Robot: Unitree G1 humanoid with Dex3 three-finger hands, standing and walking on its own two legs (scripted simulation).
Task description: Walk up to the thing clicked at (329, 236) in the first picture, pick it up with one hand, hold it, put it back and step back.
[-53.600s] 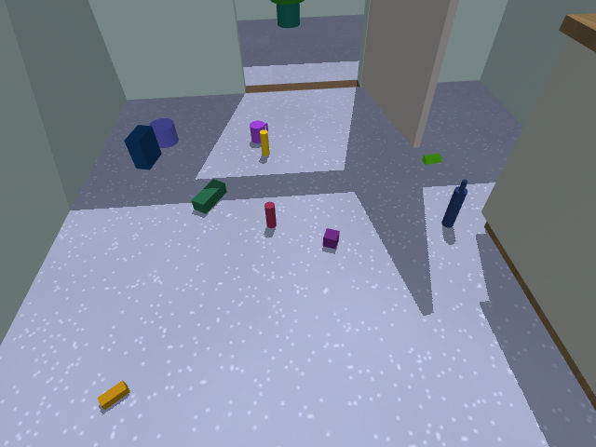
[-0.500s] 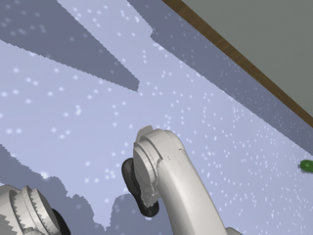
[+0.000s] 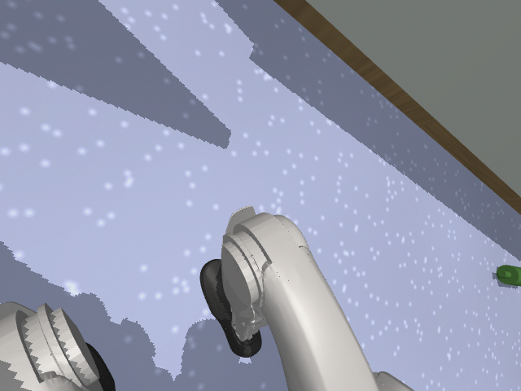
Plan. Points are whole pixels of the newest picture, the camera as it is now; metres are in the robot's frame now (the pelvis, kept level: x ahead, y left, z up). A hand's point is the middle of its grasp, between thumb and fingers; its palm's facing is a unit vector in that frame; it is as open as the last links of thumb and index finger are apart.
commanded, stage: close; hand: left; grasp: from above
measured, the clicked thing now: out of the picture +0.47 +0.31 -0.28
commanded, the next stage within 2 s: settle in 0.84 s
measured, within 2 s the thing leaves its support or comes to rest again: leaves its support in 1.32 s
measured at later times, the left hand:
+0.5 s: hand out of the picture +0.46 +0.31 -0.27, palm faces -0.39 -0.24 -0.89, open 10.0 cm
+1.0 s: hand out of the picture +0.46 +0.31 -0.27, palm faces -0.39 -0.24 -0.89, open 9.8 cm
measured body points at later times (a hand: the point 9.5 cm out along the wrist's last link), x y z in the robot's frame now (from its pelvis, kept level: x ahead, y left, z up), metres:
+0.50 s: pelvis +0.00 +0.00 +0.00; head +0.30 +0.12 +0.31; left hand +0.48 +0.32 -0.21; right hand +0.02 -0.24 -0.04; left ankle +0.06 +0.13 -0.28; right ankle +0.13 -0.13 -0.28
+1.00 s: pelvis +0.00 +0.00 +0.00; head +0.29 +0.12 +0.31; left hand +0.48 +0.32 -0.21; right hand +0.02 -0.24 -0.04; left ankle +0.06 +0.13 -0.28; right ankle +0.13 -0.13 -0.28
